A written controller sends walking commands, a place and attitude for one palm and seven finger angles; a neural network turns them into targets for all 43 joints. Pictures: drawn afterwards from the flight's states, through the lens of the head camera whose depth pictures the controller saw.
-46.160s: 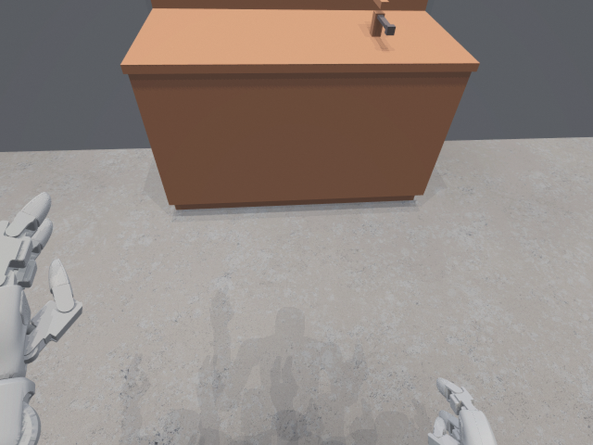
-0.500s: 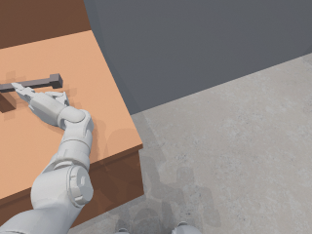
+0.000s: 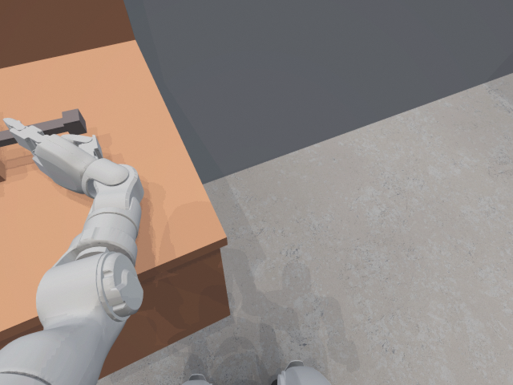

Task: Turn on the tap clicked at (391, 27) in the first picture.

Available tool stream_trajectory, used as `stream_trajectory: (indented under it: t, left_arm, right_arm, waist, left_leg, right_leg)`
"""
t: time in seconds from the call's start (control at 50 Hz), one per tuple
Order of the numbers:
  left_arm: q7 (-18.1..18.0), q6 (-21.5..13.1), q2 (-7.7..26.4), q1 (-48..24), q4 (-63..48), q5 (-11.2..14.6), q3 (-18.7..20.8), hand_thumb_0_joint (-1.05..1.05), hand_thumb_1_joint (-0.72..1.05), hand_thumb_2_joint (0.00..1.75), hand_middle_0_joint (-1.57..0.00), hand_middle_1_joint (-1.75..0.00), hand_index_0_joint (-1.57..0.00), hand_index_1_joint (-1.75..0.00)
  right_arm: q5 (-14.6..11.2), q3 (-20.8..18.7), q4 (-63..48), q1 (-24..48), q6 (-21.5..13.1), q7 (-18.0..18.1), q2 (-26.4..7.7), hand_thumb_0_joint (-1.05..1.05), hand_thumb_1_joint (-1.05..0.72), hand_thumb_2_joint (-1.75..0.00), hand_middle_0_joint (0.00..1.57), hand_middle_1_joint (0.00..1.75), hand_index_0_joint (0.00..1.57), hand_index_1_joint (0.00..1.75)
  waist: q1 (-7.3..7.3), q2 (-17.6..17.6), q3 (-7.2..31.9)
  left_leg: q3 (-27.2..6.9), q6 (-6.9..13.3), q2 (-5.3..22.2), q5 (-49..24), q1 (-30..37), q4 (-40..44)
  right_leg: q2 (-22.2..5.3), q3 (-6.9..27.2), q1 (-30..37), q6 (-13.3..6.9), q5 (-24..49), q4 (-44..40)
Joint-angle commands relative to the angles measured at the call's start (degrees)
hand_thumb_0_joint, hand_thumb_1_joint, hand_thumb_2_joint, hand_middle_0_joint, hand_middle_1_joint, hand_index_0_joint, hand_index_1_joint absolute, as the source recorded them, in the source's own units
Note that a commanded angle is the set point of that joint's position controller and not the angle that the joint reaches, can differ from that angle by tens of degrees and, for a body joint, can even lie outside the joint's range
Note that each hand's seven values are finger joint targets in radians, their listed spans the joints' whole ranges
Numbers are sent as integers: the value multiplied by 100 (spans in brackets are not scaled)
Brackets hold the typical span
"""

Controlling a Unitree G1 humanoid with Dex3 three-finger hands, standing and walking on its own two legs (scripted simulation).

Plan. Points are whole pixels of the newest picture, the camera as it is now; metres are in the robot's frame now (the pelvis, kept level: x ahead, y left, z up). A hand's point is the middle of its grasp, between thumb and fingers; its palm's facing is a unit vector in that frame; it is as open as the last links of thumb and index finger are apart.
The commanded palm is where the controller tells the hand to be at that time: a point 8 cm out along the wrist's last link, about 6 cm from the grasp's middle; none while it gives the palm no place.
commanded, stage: lift the hand up off the lever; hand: left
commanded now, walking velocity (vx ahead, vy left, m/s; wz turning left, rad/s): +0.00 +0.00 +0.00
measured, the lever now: (74, 122) +0.52 +0.26 +0.09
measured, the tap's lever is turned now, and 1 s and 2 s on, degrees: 86 85 66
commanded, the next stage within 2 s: none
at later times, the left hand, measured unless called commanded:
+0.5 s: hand (85, 138) +0.49 +0.24 +0.08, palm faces +0.85 -0.51 -0.13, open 7.9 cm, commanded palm +0.43 +0.25 +0.10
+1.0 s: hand (83, 135) +0.48 +0.24 +0.10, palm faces +0.84 -0.53 -0.11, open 7.8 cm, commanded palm +0.42 +0.25 +0.12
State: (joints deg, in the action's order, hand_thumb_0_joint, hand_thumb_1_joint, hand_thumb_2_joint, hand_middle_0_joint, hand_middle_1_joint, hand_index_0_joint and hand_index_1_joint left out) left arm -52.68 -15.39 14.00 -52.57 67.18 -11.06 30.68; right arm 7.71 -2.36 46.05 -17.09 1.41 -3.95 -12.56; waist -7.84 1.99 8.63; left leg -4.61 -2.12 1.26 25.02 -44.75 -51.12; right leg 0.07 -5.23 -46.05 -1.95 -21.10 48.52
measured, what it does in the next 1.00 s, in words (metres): stands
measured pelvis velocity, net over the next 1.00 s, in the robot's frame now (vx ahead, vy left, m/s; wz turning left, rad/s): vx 0.02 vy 0.01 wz -0.01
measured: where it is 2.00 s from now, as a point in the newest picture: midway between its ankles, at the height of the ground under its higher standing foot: outside the picture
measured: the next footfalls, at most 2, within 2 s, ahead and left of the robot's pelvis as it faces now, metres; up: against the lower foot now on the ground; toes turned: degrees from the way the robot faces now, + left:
none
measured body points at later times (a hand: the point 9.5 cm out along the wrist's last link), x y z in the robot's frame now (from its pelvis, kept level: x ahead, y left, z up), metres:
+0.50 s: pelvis +0.00 +0.00 +0.01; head +0.08 +0.01 +0.45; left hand +0.44 +0.26 +0.09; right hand +0.00 -0.25 -0.13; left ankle -0.01 +0.14 -0.69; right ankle +0.02 -0.10 -0.69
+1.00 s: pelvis +0.02 +0.01 +0.02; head +0.08 +0.01 +0.46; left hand +0.43 +0.26 +0.11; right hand +0.05 -0.24 -0.12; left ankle -0.01 +0.14 -0.69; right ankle +0.02 -0.10 -0.69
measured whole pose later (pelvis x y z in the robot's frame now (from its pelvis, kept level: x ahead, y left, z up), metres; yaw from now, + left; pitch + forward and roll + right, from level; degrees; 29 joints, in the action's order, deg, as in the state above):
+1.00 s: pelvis +0.02 +0.01 +0.02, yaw +0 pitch +14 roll -1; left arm -50.5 -8.6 8.7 -45.4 55.5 -8.3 29.1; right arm 7.2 -2.8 45.4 -17.8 2.2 -4.4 -11.8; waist -5.7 2.7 8.1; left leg -3.7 -1.4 1.2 24.5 -35.2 -45.2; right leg 0.1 -4.4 -36.5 -1.1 -20.3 42.5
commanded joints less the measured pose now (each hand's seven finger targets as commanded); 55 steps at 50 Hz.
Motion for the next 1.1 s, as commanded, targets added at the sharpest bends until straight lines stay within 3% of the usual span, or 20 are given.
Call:
stream_trajectory:
  t: [0.0, 0.02, 0.04, 0.06, 0.12, 0.16, 0.26, 0.32, 0.34, 0.38, 0.48, 0.6, 0.64, 0.74, 0.82, 0.9, 0.92, 0.98, 1.02, 1.08]
  left_arm:
    - [39, -193, 1187, -2698, -914, -185, -165, 0, 90, 90, -15, -15, -15, -15]
    - [40, -182, 1233, -2667, -841, -207, -99, 0, 90, 90, -15, -15, -15, -15]
    - [34, -179, 1257, -2801, -847, -221, -134, 0, 90, 90, -15, -15, -15, -15]
    - [29, -184, 1351, -2701, -863, -228, -36, 0, 90, 90, -15, -15, -15, -15]
    - [44, -166, 1482, -2836, -955, -258, 14, 0, 90, 90, -15, -15, -15, -15]
    - [52, -172, 1583, -2604, -975, -236, 123, 0, 90, 90, -15, -15, -15, -15]
    - [75, -189, 1674, -2652, -1171, -225, 157, 0, 90, 90, -15, -15, -15, -15]
    - [72, -192, 1614, -2505, -1312, -216, 159, 0, 90, 90, -15, -15, -15, -15]
    - [81, -196, 1449, -2665, -1390, -226, -35, 0, 90, 90, -15, -15, -15, -15]
    - [82, -144, 1476, -2376, -1273, -210, 42, 0, 90, 90, -15, -15, -15, -15]
    - [139, -70, 1264, -2551, -1375, -132, -179, 0, 90, 90, -15, -15, -15, -15]
    - [140, -50, 1051, -2657, -1612, -70, -338, 0, 90, 90, -15, -15, -15, -15]
    - [132, -53, 904, -2606, -1796, -61, -428, 0, 90, 90, -15, -15, -15, -15]
    - [102, 68, 764, -2435, -1901, -26, -438, 0, 90, 90, -15, -15, -15, -15]
    - [121, 177, 849, -1929, -2280, -6, -287, 0, 90, 90, -15, -15, -15, -15]
    - [164, 345, 552, -1712, -2414, 53, -466, 0, 90, 90, -15, -15, -15, -15]
    - [176, 385, 686, -1661, -2402, 61, -334, 0, 90, 90, -15, -15, -15, -15]
    - [179, 425, 552, -1916, -2542, 36, -508, 0, 90, 90, -15, -15, -15, -15]
    - [149, 413, 723, -1927, -2731, 2, -374, 0, 90, 90, -15, -15, -15, -15]
    - [180, 463, 487, -1839, -2772, -3, -577, 0, 90, 90, -15, -15, -15, -15]
  right_arm:
    - [1, -264, -283, -676, -112, 21, -859, 0, -90, -90, 20, 30, 20, 30]
    - [22, -268, -269, -729, -119, 14, -865, 0, -90, -90, 20, 30, 20, 30]
    - [15, -264, -268, -742, -114, 12, -875, 0, -90, -90, 20, 30, 20, 30]
    - [9, -279, -294, -774, -113, 16, -874, 0, -90, -90, 20, 30, 20, 30]
    - [2, -265, -293, -773, -107, 36, -879, 0, -90, -90, 20, 30, 20, 30]
    - [-9, -268, -349, -808, -115, 45, -861, 0, -90, -90, 20, 30, 20, 30]
    - [-36, -257, -384, -756, -135, 59, -856, 0, -90, -90, 20, 30, 20, 30]
    - [-27, -270, -381, -761, -157, 44, -855, 0, -90, -90, 20, 30, 20, 30]
    - [-31, -253, -361, -741, -162, 31, -843, 0, -90, -90, 20, 30, 20, 30]
    - [-25, -262, -369, -748, -175, 13, -850, 0, -90, -90, 20, 30, 20, 30]
    - [-51, -273, -332, -705, -191, 20, -874, 0, -90, -90, 20, 30, 20, 30]
    - [-21, -293, -285, -755, -181, -8, -882, 0, -90, -90, 20, 30, 20, 30]
    - [-17, -306, -280, -742, -168, -26, -869, 0, -90, -90, 20, 30, 20, 30]
    - [-5, -318, -280, -714, -113, -36, -849, 0, -90, -90, 20, 30, 20, 30]
    - [-17, -344, -365, -669, -71, -29, -828, 0, -90, -90, 20, 30, 20, 30]
    - [-63, -340, -423, -547, -53, -8, -779, 0, -90, -90, 20, 30, 20, 30]
    - [-67, -344, -420, -512, -43, 14, -797, 0, -90, -90, 20, 30, 20, 30]
    - [-86, -326, -422, -389, -54, 43, -764, 0, -90, -90, 20, 30, 20, 30]
    - [-56, -331, -416, -377, -78, 64, -759, 0, -90, -90, 20, 30, 20, 30]
    - [-73, -332, -429, -315, -80, 67, -727, 0, -90, -90, 20, 30, 20, 30]
  waist:
    - [-173, 22, 2176]
    - [-133, 62, 2196]
    - [-210, 43, 2181]
    - [-157, -115, 2264]
    - [-148, 10, 2210]
    - [-85, -152, 2340]
    - [-71, 39, 2236]
    - [-7, 182, 2286]
    - [-78, 257, 2179]
    - [-13, 105, 2158]
    - [-92, 182, 1994]
    - [-48, 292, 2189]
    - [-12, 511, 2278]
    - [31, 270, 2220]
    - [198, 206, 2337]
    - [186, -12, 2039]
    - [228, 10, 1969]
    - [154, 52, 1820]
    - [240, 95, 1949]
    - [215, 82, 1973]
  left_leg:
    - [301, 350, -196, -1621, 717, 466]
    - [279, 341, -195, -1656, 697, 466]
    - [290, 352, -183, -1659, 706, 451]
    - [284, 365, -189, -1677, 687, 461]
    - [317, 370, -199, -1571, 640, 518]
    - [347, 392, -202, -1659, 637, 531]
    - [361, 392, -198, -1421, 672, 631]
    - [341, 364, -184, -1605, 874, 675]
    - [337, 355, -174, -1601, 947, 690]
    - [341, 362, -177, -1589, 888, 701]
    - [317, 342, -165, -1536, 1040, 786]
    - [249, 266, -165, -1994, 1423, 812]
    - [201, 191, -130, -2358, 1710, 811]
    - [223, 171, -134, -2669, 1736, 820]
    - [274, 165, -135, -2988, 1787, 853]
    - [347, 207, -145, -2822, 1700, 955]
    - [344, 216, -154, -2699, 1652, 1005]
    - [363, 242, -167, -2523, 1683, 1050]
    - [349, 234, -180, -2560, 1757, 1057]
    - [358, 227, -181, -2676, 1854, 1031]
  right_leg:
    - [31, 208, 1608, 146, 1629, -633]
    - [42, 198, 1591, 132, 1641, -597]
    - [33, 204, 1564, 149, 1659, -612]
    - [41, 206, 1679, 153, 1687, -614]
    - [31, 237, 1766, 156, 1680, -678]
    - [44, 248, 1967, 173, 1822, -687]
    - [50, 273, 1992, 176, 1578, -784]
    - [77, 230, 2017, 143, 1657, -766]
    - [75, 215, 1897, 147, 1603, -783]
    - [94, 197, 1969, 137, 1597, -794]
    - [105, 174, 1863, 124, 1449, -862]
    - [128, 103, 1882, 88, 1668, -831]
    - [141, 51, 1795, 60, 1771, -755]
    - [130, 24, 2008, 69, 2076, -775]
    - [124, 31, 2413, 62, 2452, -798]
    - [99, 30, 2557, 86, 2519, -911]
    - [89, 37, 2611, 76, 2451, -931]
    - [69, 53, 2541, 87, 2347, -993]
    - [74, 59, 2638, 75, 2375, -991]
    - [70, 45, 2603, 75, 2434, -974]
